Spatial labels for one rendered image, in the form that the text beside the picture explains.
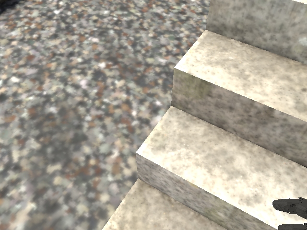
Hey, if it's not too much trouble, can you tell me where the stairs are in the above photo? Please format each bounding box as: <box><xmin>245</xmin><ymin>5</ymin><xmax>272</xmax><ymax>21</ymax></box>
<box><xmin>102</xmin><ymin>0</ymin><xmax>307</xmax><ymax>230</ymax></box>

